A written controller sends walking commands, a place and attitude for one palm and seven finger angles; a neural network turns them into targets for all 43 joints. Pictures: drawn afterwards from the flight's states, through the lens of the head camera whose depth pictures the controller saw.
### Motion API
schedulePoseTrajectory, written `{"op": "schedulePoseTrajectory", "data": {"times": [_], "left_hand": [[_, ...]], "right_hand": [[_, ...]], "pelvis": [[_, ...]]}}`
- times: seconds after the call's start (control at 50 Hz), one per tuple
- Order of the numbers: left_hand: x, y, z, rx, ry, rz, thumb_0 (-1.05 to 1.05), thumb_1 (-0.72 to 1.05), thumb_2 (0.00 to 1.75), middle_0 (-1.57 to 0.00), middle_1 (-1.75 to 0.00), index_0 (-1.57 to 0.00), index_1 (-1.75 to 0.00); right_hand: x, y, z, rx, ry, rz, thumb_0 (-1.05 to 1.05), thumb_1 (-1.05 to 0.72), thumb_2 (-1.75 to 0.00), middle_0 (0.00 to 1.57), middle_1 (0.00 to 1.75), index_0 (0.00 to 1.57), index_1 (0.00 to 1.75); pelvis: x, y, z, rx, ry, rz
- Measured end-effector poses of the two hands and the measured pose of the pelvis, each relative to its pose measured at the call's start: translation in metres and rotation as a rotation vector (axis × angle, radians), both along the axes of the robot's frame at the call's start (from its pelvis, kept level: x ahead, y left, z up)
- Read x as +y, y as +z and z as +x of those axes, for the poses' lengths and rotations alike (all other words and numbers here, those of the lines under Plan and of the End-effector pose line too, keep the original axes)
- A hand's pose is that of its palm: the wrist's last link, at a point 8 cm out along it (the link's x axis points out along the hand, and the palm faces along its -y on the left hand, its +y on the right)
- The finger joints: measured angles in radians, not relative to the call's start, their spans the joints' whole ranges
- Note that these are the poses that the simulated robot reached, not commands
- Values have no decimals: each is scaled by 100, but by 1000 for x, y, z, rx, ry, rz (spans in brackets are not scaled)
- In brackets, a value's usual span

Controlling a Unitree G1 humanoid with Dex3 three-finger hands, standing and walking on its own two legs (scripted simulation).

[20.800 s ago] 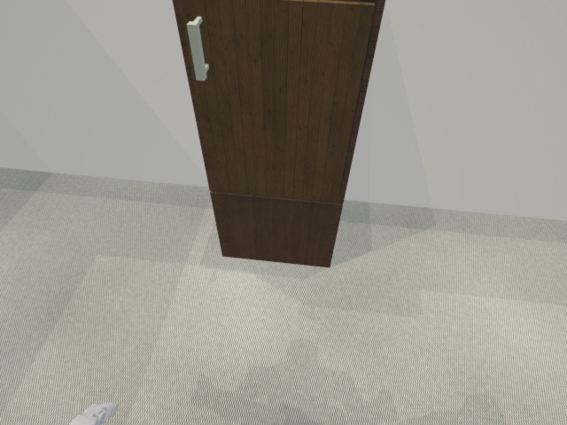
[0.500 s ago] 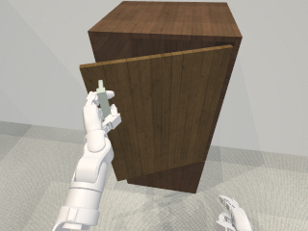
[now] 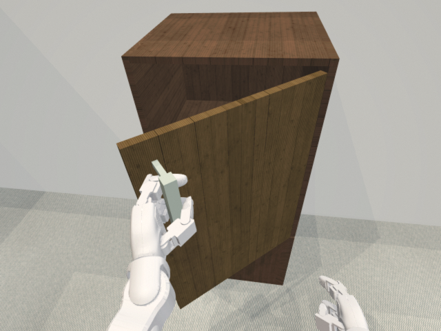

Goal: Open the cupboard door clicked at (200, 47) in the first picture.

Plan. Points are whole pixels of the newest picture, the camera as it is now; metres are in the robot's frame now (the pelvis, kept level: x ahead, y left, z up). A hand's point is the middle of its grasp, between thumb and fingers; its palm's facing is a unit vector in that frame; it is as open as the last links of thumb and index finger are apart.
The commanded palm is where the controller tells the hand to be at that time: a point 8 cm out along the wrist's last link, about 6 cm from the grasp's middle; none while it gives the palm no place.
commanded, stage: open thumb and fingers to let go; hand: left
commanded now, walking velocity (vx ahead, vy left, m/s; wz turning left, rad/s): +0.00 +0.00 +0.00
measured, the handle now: (168, 197) +0.29 +0.11 +0.15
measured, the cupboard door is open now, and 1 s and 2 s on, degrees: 41 39 40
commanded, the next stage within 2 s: slide the hand sideways off the handle in 0.88 s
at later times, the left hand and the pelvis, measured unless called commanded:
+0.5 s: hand (180, 215) +0.25 +0.08 +0.15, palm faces +0.28 -0.96 +0.01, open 11.1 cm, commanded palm +0.20 +0.12 +0.14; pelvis -0.02 +0.01 +0.00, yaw +1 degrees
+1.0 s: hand (184, 218) +0.25 +0.08 +0.15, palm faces +0.24 -0.97 +0.02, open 15.2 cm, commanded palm +0.20 +0.12 +0.14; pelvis -0.02 +0.01 +0.00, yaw +1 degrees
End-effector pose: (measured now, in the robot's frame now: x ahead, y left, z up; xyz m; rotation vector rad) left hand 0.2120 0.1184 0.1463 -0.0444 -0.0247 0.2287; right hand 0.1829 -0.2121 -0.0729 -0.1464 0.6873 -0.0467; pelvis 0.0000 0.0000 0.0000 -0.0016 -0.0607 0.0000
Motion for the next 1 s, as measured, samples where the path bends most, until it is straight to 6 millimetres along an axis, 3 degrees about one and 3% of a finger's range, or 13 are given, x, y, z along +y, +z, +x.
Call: {"op": "schedulePoseTrajectory", "data": {"times": [0.12,0.22,0.34,0.58,0.74,0.9,1.0], "left_hand": [[-1,1,2,7,20,29,0,68,78,-37,-133,-35,-133],[6,1,9,18,59,20,0,61,78,-38,-133,-36,-133],[10,1,9,19,70,26,1,40,69,-37,-130,-36,-130],[9,1,6,11,51,33,0,-27,40,-32,-121,-31,-121],[9,1,7,12,55,20,-1,-45,32,-28,-98,-27,-98],[3,1,4,10,15,30,-1,-49,31,-25,-65,-24,-65],[5,1,4,10,19,29,-1,-50,30,-31,-59,-31,-55]], "right_hand": [[25,10,24,-44,77,13,2,-90,-89,20,30,20,30],[41,12,28,-38,114,22,2,-90,-89,20,30,20,30],[46,6,17,0,119,29,2,-90,-89,21,30,20,30],[30,-9,-17,79,65,4,2,-90,-89,20,30,20,30],[28,-6,-19,73,52,-7,2,-90,-89,20,30,20,30],[35,0,-10,40,67,6,2,-90,-89,20,30,20,30],[40,3,-4,32,85,8,2,-90,-89,20,30,20,30]], "pelvis": [[1,-1,-6,-11,19,-5],[2,0,-10,-11,25,-5],[5,0,-12,-11,26,-4],[11,-1,-18,-19,22,-7],[12,0,-20,-19,16,-9],[13,1,-21,-23,14,-10],[13,1,-22,-23,18,-11]]}}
